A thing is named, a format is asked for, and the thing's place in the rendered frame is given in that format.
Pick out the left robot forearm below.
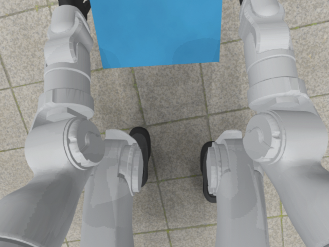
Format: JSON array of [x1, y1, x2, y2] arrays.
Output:
[[24, 5, 94, 151]]

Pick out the carton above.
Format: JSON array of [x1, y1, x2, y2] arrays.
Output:
[[90, 0, 222, 69]]

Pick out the right robot upper arm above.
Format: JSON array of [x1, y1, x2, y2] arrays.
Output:
[[243, 110, 329, 247]]

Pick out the left robot hand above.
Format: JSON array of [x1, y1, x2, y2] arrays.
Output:
[[58, 0, 91, 20]]

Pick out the right robot forearm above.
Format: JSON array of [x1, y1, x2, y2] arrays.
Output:
[[238, 0, 321, 119]]

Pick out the robot right foot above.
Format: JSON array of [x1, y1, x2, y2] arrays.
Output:
[[200, 141, 216, 203]]

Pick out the left robot thigh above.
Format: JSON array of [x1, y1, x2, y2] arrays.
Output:
[[80, 139, 143, 247]]

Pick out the left robot upper arm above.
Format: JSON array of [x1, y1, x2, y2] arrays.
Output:
[[0, 117, 105, 247]]

